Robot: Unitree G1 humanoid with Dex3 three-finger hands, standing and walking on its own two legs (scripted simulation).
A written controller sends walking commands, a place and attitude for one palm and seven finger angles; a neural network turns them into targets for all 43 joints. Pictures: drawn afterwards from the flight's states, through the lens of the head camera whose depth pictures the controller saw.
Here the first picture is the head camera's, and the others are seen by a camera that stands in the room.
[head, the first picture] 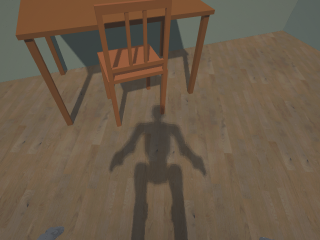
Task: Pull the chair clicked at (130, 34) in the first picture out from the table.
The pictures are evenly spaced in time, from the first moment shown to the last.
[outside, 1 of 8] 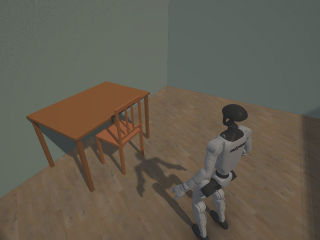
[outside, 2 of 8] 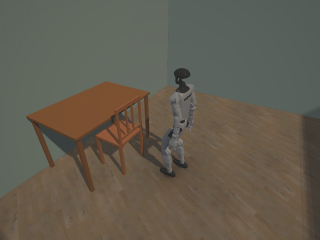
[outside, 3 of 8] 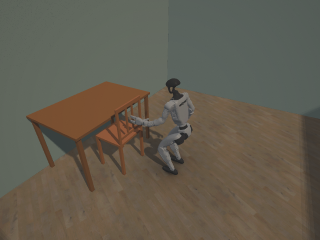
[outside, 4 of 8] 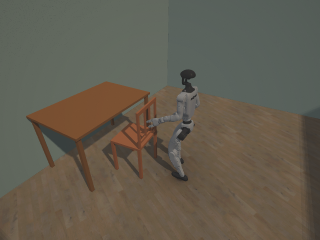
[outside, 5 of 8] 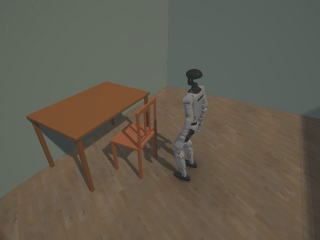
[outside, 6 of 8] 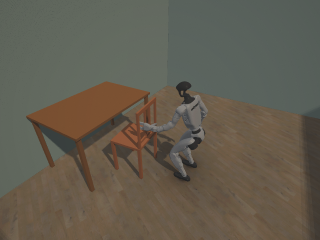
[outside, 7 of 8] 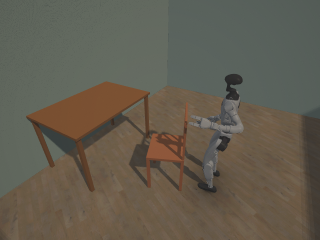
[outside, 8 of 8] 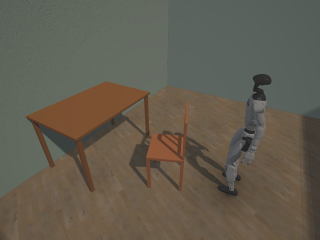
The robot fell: no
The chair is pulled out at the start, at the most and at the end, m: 0.00 0.63 0.63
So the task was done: yes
